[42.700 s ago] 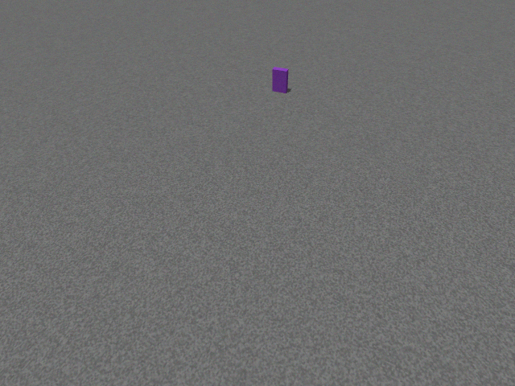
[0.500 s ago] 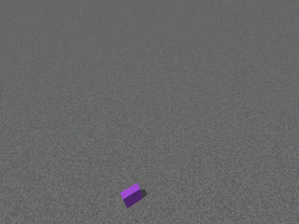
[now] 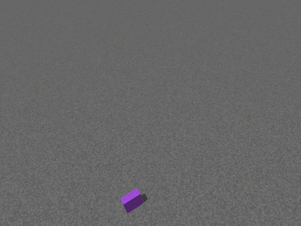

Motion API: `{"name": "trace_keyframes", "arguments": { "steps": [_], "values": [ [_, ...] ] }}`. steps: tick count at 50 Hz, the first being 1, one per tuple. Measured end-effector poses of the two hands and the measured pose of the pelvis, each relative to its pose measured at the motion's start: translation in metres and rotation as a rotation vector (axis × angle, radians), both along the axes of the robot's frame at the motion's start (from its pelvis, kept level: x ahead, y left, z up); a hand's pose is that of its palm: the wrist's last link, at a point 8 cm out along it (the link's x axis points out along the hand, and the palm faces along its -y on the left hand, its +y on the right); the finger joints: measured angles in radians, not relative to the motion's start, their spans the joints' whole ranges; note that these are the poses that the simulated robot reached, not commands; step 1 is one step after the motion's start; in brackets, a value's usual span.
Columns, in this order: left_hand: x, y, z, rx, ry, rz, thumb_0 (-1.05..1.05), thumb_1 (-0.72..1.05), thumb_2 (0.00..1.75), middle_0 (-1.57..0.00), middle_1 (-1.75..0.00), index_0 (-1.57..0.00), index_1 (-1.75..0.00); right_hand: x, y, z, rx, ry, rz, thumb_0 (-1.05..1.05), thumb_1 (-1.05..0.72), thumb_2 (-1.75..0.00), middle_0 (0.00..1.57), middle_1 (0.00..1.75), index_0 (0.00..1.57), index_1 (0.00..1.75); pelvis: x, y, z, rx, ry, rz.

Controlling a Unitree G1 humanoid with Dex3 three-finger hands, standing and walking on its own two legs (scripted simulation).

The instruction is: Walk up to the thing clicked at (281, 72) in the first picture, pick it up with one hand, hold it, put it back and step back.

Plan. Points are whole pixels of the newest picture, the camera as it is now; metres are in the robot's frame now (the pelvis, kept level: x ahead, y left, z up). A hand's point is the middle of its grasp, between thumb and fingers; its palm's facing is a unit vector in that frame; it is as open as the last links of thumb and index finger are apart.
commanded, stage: stand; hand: left
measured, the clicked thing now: (132, 201) +0.41 +0.18 -0.69
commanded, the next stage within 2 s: step back in 0.44 s
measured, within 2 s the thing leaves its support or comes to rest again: neither
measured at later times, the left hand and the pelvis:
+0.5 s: hand out of the picture +0.07 +0.25 -0.16, palm faces +0.01 -0.94 -0.34, open 7.4 cm; pelvis -0.01 +0.00 +0.00, yaw +0 degrees
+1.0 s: hand out of the picture +0.03 +0.32 -0.18, palm faces -0.07 -0.93 -0.35, open 7.4 cm; pelvis -0.10 +0.07 -0.02, yaw -2 degrees
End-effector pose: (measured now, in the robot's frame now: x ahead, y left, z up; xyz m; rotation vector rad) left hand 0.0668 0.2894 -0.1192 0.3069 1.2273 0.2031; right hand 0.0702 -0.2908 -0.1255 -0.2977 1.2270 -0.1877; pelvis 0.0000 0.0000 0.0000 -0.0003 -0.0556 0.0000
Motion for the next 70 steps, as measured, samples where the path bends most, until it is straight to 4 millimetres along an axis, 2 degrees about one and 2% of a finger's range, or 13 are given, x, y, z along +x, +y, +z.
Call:
{"name": "trace_keyframes", "arguments": {
  "steps": [9, 22, 29, 33, 37, 41, 44, 49, 54, 60, 63, 67, 70],
  "values": [
    [0.003, 0.000, 0.001, 0.001, -0.014, -0.005, 0.01, 0.90, 0.89, -0.20, -0.30, -0.21, -0.30, -0.002, -0.002, 0.001, 0.000, -0.001, -0.005, 0.00, -0.90, -0.90, 0.20, 0.30, 0.20, 0.30, 0.000, -0.001, 0.000, 0.000, -0.001, 0.002],
    [-0.005, -0.001, 0.001, 0.003, -0.001, -0.006, 0.01, 0.90, 0.89, -0.20, -0.30, -0.21, -0.30, -0.013, -0.004, 0.000, 0.004, 0.020, -0.013, 0.00, -0.90, -0.90, 0.21, 0.30, 0.20, 0.30, -0.002, -0.003, 0.000, 0.000, -0.002, 0.002],
    [-0.009, 0.017, -0.005, 0.018, -0.014, 0.018, 0.01, 0.90, 0.89, -0.20, -0.30, -0.21, -0.30, -0.017, -0.011, -0.003, -0.023, 0.012, -0.023, 0.00, -0.90, -0.90, 0.21, 0.30, 0.21, 0.30, -0.025, 0.006, -0.010, -0.015, 0.008, 0.009],
    [-0.001, 0.037, -0.013, 0.030, -0.038, -0.015, 0.01, 0.90, 0.89, -0.20, -0.30, -0.21, -0.30, -0.032, -0.007, 0.001, -0.064, 0.021, -0.028, 0.00, -0.90, -0.90, 0.20, 0.30, 0.20, 0.30, -0.038, 0.022, -0.017, -0.010, 0.021, 0.011],
    [0.013, 0.059, -0.027, 0.018, -0.098, -0.027, 0.01, 0.90, 0.89, -0.20, -0.30, -0.21, -0.30, -0.058, 0.006, 0.000, -0.120, 0.056, -0.010, 0.00, -0.90, -0.90, 0.20, 0.30, 0.20, 0.30, -0.052, 0.042, -0.029, -0.012, 0.024, 0.020],
    [0.010, 0.067, -0.028, 0.010, -0.104, -0.029, 0.01, 0.91, 0.89, -0.20, -0.30, -0.21, -0.30, -0.082, 0.025, 0.009, -0.121, 0.090, -0.007, 0.00, -0.90, -0.90, 0.20, 0.30, 0.20, 0.30, -0.066, 0.052, -0.022, -0.027, 0.026, 0.023],
    [-0.004, 0.070, -0.027, 0.002, -0.087, -0.043, 0.01, 0.91, 0.89, -0.20, -0.30, -0.21, -0.30, -0.090, 0.036, 0.013, -0.124, 0.073, -0.017, 0.00, -0.90, -0.89, 0.21, 0.30, 0.21, 0.30, -0.075, 0.058, -0.018, -0.029, 0.032, 0.005],
    [-0.038, 0.075, -0.028, 0.007, -0.027, -0.069, 0.01, 0.91, 0.89, -0.20, -0.30, -0.21, -0.30, -0.093, 0.049, 0.011, -0.107, -0.019, -0.035, 0.00, -0.90, -0.89, 0.21, 0.30, 0.21, 0.30, -0.091, 0.065, -0.018, -0.022, 0.025, -0.034],
    [-0.071, 0.076, -0.027, 0.026, 0.007, -0.085, 0.01, 0.91, 0.89, -0.20, -0.30, -0.21, -0.30, -0.104, 0.053, 0.003, -0.080, -0.084, -0.030, 0.00, -0.90, -0.89, 0.21, 0.30, 0.21, 0.30, -0.116, 0.065, -0.023, -0.016, 0.018, -0.065],
    [-0.113, 0.069, -0.020, 0.048, 0.002, -0.099, 0.01, 0.91, 0.89, -0.20, -0.30, -0.21, -0.30, -0.133, 0.039, -0.007, -0.056, -0.124, -0.033, 0.00, -0.90, -0.89, 0.21, 0.30, 0.21, 0.30, -0.152, 0.053, -0.030, -0.001, 0.014, -0.100],
    [-0.142, 0.061, -0.015, 0.059, 0.000, -0.093, 0.01, 0.91, 0.89, -0.20, -0.30, -0.21, -0.30, -0.151, 0.026, -0.013, -0.047, -0.130, -0.047, 0.00, -0.90, -0.89, 0.21, 0.30, 0.21, 0.30, -0.171, 0.045, -0.031, -0.022, 0.006, -0.101],
    [-0.178, 0.054, -0.002, 0.061, 0.002, -0.072, 0.01, 0.90, 0.89, -0.20, -0.30, -0.21, -0.30, -0.180, 0.015, -0.007, -0.045, -0.097, -0.060, 0.00, -0.90, -0.89, 0.21, 0.30, 0.21, 0.30, -0.190, 0.039, -0.022, 0.020, 0.004, -0.099],
    [-0.191, 0.051, 0.005, 0.068, -0.011, -0.063, 0.01, 0.90, 0.89, -0.20, -0.30, -0.21, -0.30, -0.204, 0.010, -0.002, -0.058, -0.074, -0.052, 0.00, -0.90, -0.89, 0.21, 0.30, 0.21, 0.30, -0.204, 0.038, -0.016, 0.029, 0.013, -0.082]
  ]
}}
